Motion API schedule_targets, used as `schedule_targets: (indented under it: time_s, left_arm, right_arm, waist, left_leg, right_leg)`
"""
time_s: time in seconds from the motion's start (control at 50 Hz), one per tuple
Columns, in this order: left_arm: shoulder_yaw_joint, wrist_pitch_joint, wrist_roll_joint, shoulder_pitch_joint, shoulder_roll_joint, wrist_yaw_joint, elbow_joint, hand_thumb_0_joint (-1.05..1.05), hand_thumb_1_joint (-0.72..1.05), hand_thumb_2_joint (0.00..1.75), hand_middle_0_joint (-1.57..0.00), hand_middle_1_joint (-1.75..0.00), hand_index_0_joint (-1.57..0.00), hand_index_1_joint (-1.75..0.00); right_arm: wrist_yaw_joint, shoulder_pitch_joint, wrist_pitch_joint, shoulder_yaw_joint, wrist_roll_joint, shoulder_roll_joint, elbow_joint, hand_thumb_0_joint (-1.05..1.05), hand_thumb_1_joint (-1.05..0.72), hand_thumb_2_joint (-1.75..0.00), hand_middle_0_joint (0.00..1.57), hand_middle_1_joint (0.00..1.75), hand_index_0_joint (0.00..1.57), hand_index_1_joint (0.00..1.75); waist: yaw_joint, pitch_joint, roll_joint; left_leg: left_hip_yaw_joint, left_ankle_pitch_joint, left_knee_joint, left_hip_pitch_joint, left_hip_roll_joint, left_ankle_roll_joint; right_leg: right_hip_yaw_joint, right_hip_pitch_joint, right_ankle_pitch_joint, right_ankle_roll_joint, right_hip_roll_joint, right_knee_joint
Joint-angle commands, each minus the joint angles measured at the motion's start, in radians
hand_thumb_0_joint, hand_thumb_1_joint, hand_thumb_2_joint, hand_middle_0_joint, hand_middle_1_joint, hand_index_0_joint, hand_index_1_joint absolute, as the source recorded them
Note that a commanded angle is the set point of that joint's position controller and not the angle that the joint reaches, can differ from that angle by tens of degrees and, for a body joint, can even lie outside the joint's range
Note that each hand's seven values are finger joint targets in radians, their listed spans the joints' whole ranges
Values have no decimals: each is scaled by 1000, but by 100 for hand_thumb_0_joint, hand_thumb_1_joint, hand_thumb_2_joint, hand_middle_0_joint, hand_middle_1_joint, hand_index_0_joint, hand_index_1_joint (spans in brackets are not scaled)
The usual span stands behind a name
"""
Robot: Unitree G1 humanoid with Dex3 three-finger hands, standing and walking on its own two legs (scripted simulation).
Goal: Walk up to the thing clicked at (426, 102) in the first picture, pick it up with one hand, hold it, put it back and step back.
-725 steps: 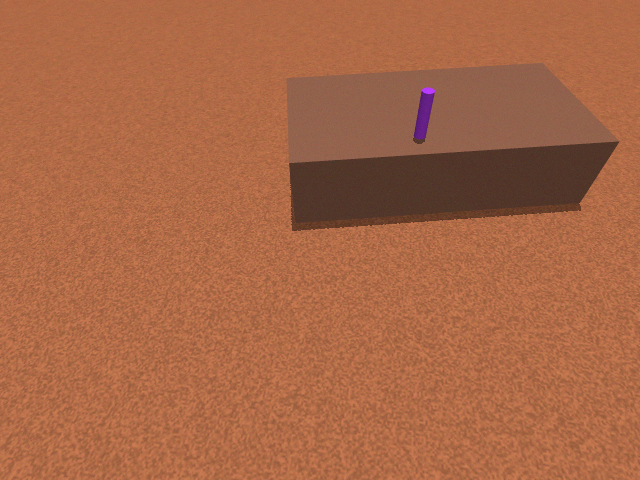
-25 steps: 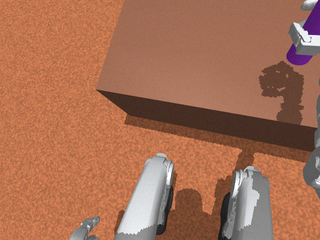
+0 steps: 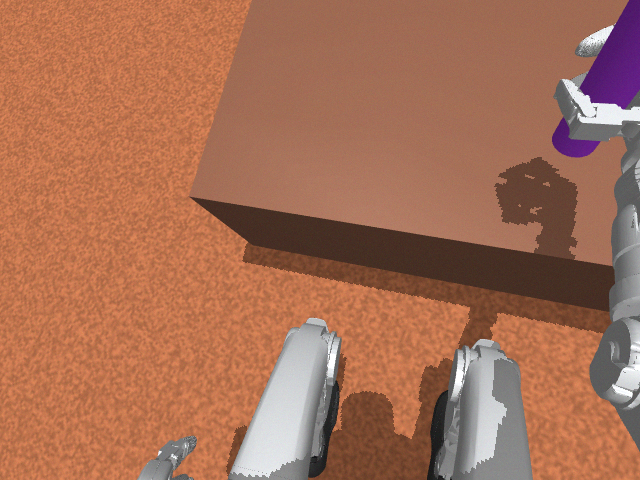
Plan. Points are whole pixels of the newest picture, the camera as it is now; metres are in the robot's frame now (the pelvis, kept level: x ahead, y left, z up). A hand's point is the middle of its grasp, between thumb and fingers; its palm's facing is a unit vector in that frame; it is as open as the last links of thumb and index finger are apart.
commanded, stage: lift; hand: right
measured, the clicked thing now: (616, 76) +0.55 -0.20 +0.03
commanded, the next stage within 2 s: hold in 1.62 s
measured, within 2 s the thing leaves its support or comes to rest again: neither
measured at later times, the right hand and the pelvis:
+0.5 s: hand out of the picture +0.45 -0.20 +0.12, palm faces +0.09 +1.00 -0.02, open 6.6 cm; pelvis +0.02 +0.00 +0.10, yaw -3 degrees
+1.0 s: hand out of the picture +0.40 -0.20 +0.20, palm faces +0.10 +1.00 -0.01, open 6.6 cm; pelvis +0.04 -0.01 +0.17, yaw -4 degrees
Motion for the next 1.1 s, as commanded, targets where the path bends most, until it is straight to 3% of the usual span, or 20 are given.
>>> schedule_targets:
  time_s: [0.0,0.1,0.3,0.32,0.34,0.38,0.42,0.58,0.66,0.72,0.76,0.8,0.82,0.84,0.86,0.92,0.94,1.02,1.06,1.08]
  left_arm:
    - [84,-23,-12,191,195,16,-28,0,92,90,-18,-29,-19,-29]
    - [88,-32,-19,161,184,25,-30,0,92,90,-19,-29,-19,-29]
    - [103,-59,-32,129,176,41,-38,0,90,91,-19,-29,-18,-29]
    - [102,-63,-36,113,171,42,-43,0,90,91,-19,-29,-19,-29]
    - [104,-68,-35,119,167,45,-44,0,89,91,-19,-29,-18,-29]
    - [103,-78,-40,108,163,52,-41,0,88,92,-19,-29,-18,-29]
    - [103,-89,-43,98,159,56,-38,0,89,91,-19,-28,-18,-29]
    - [104,-116,-39,71,142,63,-30,0,88,91,-19,-29,-18,-29]
    - [106,-123,-40,59,142,63,-28,0,89,91,-19,-28,-18,-29]
    - [105,-128,-41,34,146,60,-36,0,89,91,-19,-28,-18,-29]
    - [106,-125,-39,31,148,61,-41,0,88,91,-19,-29,-18,-29]
    - [102,-129,-42,28,141,63,-46,0,88,91,-18,-29,-18,-29]
    - [103,-130,-41,18,141,65,-49,0,89,91,-19,-29,-18,-29]
    - [100,-132,-41,23,135,66,-42,0,89,91,-18,-29,-18,-29]
    - [102,-135,-41,22,134,66,-46,0,89,91,-18,-29,-18,-29]
    - [95,-136,-43,12,129,68,-49,0,90,90,-18,-29,-18,-29]
    - [100,-135,-44,18,134,70,-49,0,90,90,-18,-29,-18,-29]
    - [91,-139,-46,6,128,75,-47,0,89,90,-18,-29,-18,-29]
    - [95,-141,-45,21,124,79,-41,0,90,90,-18,-29,-18,-29]
    - [91,-142,-45,17,123,78,-37,0,89,90,-18,-29,-18,-29]
  right_arm:
    - [-7,-456,-106,-39,41,-250,-348,0,-54,-136,143,149,144,149]
    - [-16,-367,-107,-11,56,-184,-390,0,-53,-133,141,146,142,146]
    - [-13,-140,-110,32,87,-93,-505,0,-50,-131,139,143,140,143]
    - [-11,-120,-109,55,90,-69,-519,0,-51,-131,139,143,140,143]
    - [-12,-128,-112,83,93,-42,-559,0,-50,-130,137,142,138,142]
    - [-17,-62,-108,66,103,-52,-574,0,-49,-131,137,143,138,143]
    - [-20,-25,-104,98,113,-6,-584,0,-52,-133,139,145,140,145]
    - [-17,127,-125,133,123,52,-606,0,-52,-133,139,145,140,145]
    - [-17,169,-134,129,123,54,-615,0,-54,-132,138,143,139,143]
    - [-13,187,-145,147,131,75,-655,0,-58,-133,140,145,141,145]
    - [-14,194,-155,132,131,46,-717,0,-57,-133,140,144,140,144]
    - [-12,257,-148,155,136,87,-665,0,-54,-132,138,144,139,144]
    - [-13,211,-159,149,141,70,-747,0,-55,-132,138,144,139,144]
    - [-14,262,-150,152,141,92,-662,0,-55,-133,138,144,139,144]
    - [-12,253,-159,154,148,88,-745,0,-57,-134,139,145,140,145]
    - [-15,313,-158,173,147,110,-704,0,-57,-133,139,144,140,144]
    - [-17,288,-166,164,149,91,-768,0,-56,-132,137,143,138,143]
    - [-11,332,-163,179,150,104,-735,0,-57,-134,139,145,140,145]
    - [-11,336,-169,171,153,101,-778,0,-58,-134,139,145,140,145]
    - [-10,374,-162,179,152,118,-719,0,-61,-135,141,146,141,146]
  waist:
    - [-11,-805,-193]
    - [-29,-732,-188]
    - [-60,-666,-150]
    - [-66,-634,-150]
    - [-62,-637,-148]
    - [-73,-609,-126]
    - [-62,-569,-96]
    - [-88,-484,-62]
    - [-90,-452,-46]
    - [-104,-422,-76]
    - [-126,-446,-109]
    - [-113,-395,-55]
    - [-116,-412,-81]
    - [-105,-388,-45]
    - [-118,-418,-53]
    - [-120,-355,-45]
    - [-127,-402,-49]
    - [-132,-346,-59]
    - [-131,-388,-42]
    - [-128,-336,-36]
  left_leg:
    - [22,386,-267,419,-23,51]
    - [28,337,-320,441,-20,59]
    - [27,376,-455,593,-16,62]
    - [27,349,-473,594,-16,63]
    - [23,367,-490,621,-15,62]
    - [18,381,-534,674,-15,58]
    - [18,377,-566,711,-14,56]
    - [1,466,-664,850,-7,47]
    - [3,464,-706,894,-8,45]
    - [15,419,-724,890,-8,51]
    - [14,438,-735,915,-7,51]
    - [17,433,-761,932,-10,48]
    - [11,431,-776,954,-8,46]
    - [12,435,-787,962,-9,44]
    - [13,461,-788,991,-7,44]
    - [15,451,-811,1000,-7,44]
    - [10,465,-820,1024,-8,43]
    - [10,466,-847,1031,-7,43]
    - [10,524,-851,1068,-5,39]
    - [13,513,-860,1060,-6,39]
  right_leg:
    - [-19,656,357,-53,27,-215]
    - [-13,708,314,-45,30,-302]
    - [-8,873,355,-39,36,-460]
    - [-4,884,321,-36,35,-489]
    - [-9,905,334,-37,36,-500]
    - [-24,922,332,-41,38,-522]
    - [-26,934,315,-42,41,-556]
    - [-47,1017,393,-44,47,-639]
    - [-46,1058,393,-42,48,-690]
    - [-35,1112,370,-28,49,-750]
    - [-37,1154,401,-22,48,-771]
    - [-38,1150,386,-26,48,-790]
    - [-45,1163,377,-27,50,-794]
    - [-46,1154,377,-31,51,-797]
    - [-46,1172,405,-30,53,-802]
    - [-48,1182,399,-27,52,-835]
    - [-49,1211,412,-28,53,-839]
    - [-52,1243,422,-23,51,-870]
    - [-54,1274,484,-25,51,-866]
    - [-54,1266,479,-24,51,-878]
